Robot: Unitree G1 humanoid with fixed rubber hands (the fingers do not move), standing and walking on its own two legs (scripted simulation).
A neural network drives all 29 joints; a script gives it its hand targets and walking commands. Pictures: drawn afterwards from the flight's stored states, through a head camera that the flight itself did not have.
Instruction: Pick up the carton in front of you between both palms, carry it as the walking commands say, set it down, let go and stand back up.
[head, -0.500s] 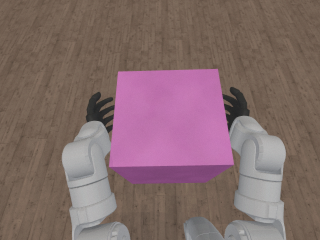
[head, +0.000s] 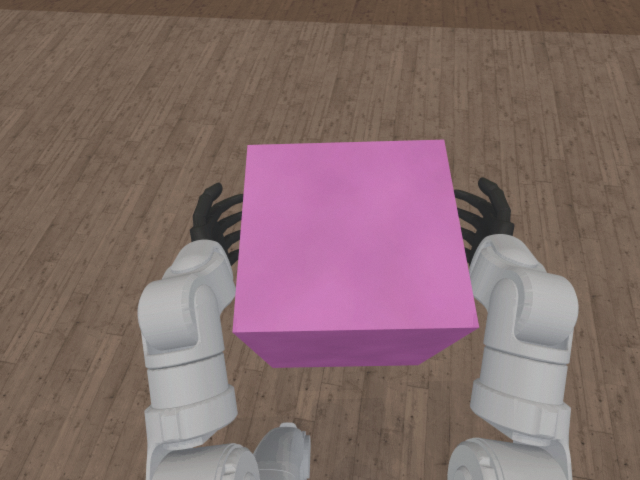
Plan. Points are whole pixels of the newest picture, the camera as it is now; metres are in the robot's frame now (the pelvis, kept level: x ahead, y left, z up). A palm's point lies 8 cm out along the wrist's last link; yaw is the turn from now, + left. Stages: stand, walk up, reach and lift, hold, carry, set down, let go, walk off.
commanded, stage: carry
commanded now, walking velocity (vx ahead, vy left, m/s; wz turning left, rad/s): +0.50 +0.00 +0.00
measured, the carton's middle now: (345, 271) +0.35 +0.02 +0.06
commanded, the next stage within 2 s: none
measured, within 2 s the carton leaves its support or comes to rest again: neither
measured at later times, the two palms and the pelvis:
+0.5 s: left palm (248, 56) +0.67 +0.18 +0.17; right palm (456, 53) +0.66 -0.13 +0.17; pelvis +0.32 +0.03 +0.03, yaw +0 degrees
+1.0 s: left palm out of the picture +0.98 +0.18 +0.20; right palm out of the picture +0.97 -0.13 +0.20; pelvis +0.64 +0.04 +0.04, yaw -1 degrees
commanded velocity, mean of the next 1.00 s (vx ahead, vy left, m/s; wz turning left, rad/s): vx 0.50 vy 0.00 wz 0.00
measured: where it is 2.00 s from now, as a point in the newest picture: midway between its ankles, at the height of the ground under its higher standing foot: (343, 178)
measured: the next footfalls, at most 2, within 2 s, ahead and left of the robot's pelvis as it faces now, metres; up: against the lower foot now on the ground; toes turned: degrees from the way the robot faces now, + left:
left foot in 0.16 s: +0.29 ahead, +0.12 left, +0.02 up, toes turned +6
right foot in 0.58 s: +0.55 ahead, -0.09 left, +0.05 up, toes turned -7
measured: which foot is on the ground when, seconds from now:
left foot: up 0.00-0.14, down 0.16-0.60, up 0.62-0.96, down 0.98-1.00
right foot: down 0.00-0.18, up 0.20-0.56, down 0.58-1.00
